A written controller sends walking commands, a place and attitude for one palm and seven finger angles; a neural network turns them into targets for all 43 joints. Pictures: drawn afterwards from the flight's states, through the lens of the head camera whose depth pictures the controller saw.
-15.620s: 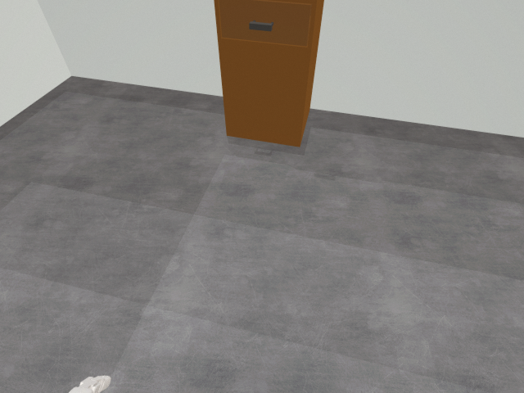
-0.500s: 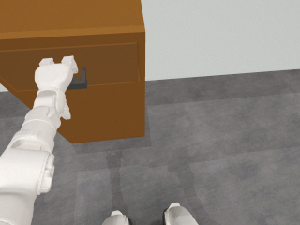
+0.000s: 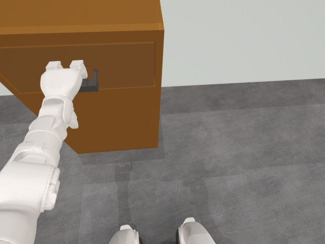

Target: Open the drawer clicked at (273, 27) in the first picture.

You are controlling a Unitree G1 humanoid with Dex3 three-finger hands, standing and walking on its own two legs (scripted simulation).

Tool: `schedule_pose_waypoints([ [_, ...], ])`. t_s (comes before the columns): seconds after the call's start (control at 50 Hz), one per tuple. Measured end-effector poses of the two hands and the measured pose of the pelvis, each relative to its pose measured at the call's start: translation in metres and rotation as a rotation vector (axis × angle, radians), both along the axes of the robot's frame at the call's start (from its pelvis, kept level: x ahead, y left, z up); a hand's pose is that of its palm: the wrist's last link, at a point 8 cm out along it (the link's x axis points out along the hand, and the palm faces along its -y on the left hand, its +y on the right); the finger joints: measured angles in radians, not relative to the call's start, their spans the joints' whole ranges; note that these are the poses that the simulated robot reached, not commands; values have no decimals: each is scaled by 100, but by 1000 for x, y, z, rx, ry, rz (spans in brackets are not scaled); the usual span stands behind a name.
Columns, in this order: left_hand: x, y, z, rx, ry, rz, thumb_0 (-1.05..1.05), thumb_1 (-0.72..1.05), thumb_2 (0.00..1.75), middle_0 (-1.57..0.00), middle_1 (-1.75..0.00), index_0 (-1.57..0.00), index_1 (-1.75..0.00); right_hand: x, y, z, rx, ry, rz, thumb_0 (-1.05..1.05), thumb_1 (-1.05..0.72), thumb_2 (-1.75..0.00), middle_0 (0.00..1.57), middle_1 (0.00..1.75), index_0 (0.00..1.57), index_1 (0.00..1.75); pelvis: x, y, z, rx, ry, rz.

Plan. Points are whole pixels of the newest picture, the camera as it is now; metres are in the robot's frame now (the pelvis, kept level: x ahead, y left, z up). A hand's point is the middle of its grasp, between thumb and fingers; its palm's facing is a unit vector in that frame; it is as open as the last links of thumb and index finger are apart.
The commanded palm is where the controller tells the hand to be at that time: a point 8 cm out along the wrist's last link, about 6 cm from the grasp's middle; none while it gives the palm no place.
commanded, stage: lower the fingers behind the handle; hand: left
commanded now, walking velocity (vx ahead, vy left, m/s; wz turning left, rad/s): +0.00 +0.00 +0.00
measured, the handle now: (79, 79) +0.56 +0.20 -0.01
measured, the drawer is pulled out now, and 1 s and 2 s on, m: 0.00 0.00 0.00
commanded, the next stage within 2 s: lift the fingers back up to retry in 0.74 s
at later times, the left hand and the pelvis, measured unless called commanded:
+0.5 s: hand (72, 93) +0.51 +0.21 +0.00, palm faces -0.03 +0.03 -1.00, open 13.8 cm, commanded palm +0.49 +0.20 +0.02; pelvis -0.03 +0.00 -0.02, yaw +0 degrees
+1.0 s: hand (71, 93) +0.51 +0.21 +0.01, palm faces -0.04 +0.01 -1.00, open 13.8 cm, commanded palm +0.50 +0.20 +0.05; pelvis -0.04 +0.00 -0.03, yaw +0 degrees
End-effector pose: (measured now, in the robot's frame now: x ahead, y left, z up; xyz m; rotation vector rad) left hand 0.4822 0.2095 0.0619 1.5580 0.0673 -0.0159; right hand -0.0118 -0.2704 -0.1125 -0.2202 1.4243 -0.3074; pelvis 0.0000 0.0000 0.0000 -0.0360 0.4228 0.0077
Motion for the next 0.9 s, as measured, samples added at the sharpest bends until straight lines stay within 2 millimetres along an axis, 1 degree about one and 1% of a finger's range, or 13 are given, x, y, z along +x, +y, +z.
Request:
schedule_pose_waypoints([
  [0.14,-2,-2,-4,19,-28,3,0,-49,31,-28,-122,-32,-120,-1,2,-8,6,-8,15,0,-91,-90,20,30,20,30,-8,0,-7,0,13,5],
  [0.26,0,-4,-5,32,-34,21,0,-49,31,-27,-124,-32,-120,-6,1,-12,2,-12,19,0,-91,-90,20,30,20,30,-15,-1,-12,0,20,7],
  [0.46,7,-5,-3,43,-24,33,0,-49,31,-30,-133,-32,-120,-27,-4,-18,-20,-5,11,0,-91,-90,20,30,20,30,-29,-3,-23,1,38,7],
  [0.66,3,-4,-4,45,-11,24,0,-49,31,-25,-130,-32,-120,-46,-3,-23,-21,11,-4,0,-91,-90,20,30,20,30,-37,-4,-28,1,41,4],
  [0.78,3,-4,-5,44,-21,22,0,-49,31,-26,-130,-32,-120,-49,-2,-25,-20,11,-1,0,-91,-90,20,30,20,30,-40,-5,-31,0,47,7],
  [0.9,5,-3,-4,31,-27,25,0,-49,31,-28,-132,-32,-120,-47,-2,-26,-23,3,5,0,-91,-90,20,30,20,30,-42,-5,-32,-2,50,8],
])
